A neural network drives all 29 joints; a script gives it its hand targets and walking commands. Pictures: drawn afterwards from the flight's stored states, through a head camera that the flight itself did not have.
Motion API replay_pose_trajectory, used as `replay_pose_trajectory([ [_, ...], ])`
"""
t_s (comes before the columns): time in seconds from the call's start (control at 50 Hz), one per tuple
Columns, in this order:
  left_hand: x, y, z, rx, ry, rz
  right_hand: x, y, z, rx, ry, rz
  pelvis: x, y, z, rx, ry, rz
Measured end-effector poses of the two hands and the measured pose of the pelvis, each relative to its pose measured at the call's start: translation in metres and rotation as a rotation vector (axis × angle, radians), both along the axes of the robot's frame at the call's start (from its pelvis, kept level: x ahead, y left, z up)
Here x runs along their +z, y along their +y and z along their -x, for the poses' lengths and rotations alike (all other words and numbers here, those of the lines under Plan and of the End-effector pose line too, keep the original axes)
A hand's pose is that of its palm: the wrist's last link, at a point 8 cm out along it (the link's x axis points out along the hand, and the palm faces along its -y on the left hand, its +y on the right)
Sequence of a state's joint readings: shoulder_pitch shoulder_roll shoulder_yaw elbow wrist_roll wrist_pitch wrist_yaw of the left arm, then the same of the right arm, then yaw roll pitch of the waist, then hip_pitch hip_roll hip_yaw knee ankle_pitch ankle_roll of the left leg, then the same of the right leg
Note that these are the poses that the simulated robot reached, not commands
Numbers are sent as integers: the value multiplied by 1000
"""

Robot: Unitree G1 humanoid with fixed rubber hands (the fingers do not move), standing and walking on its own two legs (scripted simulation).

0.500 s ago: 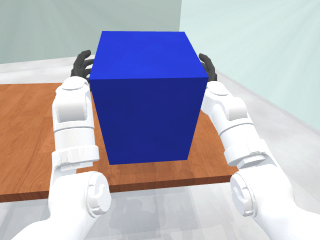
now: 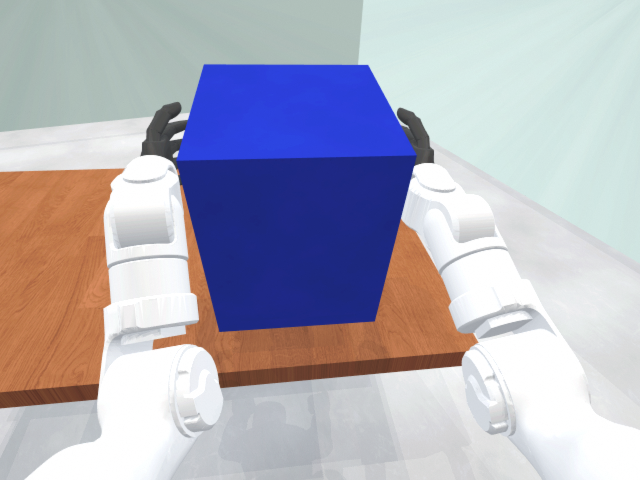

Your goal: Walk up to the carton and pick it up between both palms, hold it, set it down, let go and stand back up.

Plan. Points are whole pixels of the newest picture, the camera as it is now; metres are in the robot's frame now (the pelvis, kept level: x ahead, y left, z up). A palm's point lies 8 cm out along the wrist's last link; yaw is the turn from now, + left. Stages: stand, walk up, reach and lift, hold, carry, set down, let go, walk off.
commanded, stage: set down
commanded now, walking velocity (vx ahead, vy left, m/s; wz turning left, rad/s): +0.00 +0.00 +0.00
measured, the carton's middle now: (293, 199) +0.38 +0.01 +0.23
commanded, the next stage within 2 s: none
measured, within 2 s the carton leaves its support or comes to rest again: neither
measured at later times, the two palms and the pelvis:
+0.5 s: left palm (160, 181) +0.40 +0.17 +0.25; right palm (392, 205) +0.39 -0.12 +0.21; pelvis +0.01 +0.00 +0.00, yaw +2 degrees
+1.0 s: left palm (174, 197) +0.41 +0.16 +0.23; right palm (396, 217) +0.39 -0.13 +0.19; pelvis +0.01 +0.01 +0.00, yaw +2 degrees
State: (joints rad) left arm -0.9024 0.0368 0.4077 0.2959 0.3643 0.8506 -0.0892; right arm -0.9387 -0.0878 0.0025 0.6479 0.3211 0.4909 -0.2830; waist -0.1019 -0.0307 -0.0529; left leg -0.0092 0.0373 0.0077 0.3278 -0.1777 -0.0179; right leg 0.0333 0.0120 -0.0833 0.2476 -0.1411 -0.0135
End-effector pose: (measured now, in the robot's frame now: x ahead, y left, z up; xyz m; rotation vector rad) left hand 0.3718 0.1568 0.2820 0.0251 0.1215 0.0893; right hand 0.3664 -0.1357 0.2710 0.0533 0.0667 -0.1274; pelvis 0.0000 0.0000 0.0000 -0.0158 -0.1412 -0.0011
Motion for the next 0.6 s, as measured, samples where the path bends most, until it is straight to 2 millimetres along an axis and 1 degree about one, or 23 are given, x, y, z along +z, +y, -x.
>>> replay_pose_trajectory([
  [0.1,6,0,-1,-3,-30,-2,5,0,0,-4,-30,-7,0,0,1,5,3,0],
  [0.22,25,1,-6,-6,-121,-10,17,1,-4,-13,-121,-7,1,1,0,12,-11,-5],
  [0.26,29,3,-9,-11,-140,-15,16,3,-7,-13,-141,-6,1,1,-1,16,-19,-7],
  [0.32,27,5,-14,-18,-148,-28,6,7,-12,-15,-150,-7,1,1,-4,21,-30,-9],
  [0.36,20,8,-17,-19,-142,-39,-5,9,-15,-16,-146,-6,1,2,-6,26,-36,-9],
  [0.4,9,10,-21,-19,-130,-48,-20,12,-19,-16,-134,-3,1,3,-7,31,-41,-8],
  [0.5,-27,11,-26,-22,-104,-56,-57,13,-22,-19,-115,12,0,5,-10,41,-45,-2],
  [0.54,-40,9,-26,-26,-104,-53,-67,11,-20,-25,-119,19,0,6,-11,42,-41,1],
  [0.6,-52,4,-25,-30,-108,-49,-73,6,-18,-35,-130,34,0,6,-11,40,-35,4],
])
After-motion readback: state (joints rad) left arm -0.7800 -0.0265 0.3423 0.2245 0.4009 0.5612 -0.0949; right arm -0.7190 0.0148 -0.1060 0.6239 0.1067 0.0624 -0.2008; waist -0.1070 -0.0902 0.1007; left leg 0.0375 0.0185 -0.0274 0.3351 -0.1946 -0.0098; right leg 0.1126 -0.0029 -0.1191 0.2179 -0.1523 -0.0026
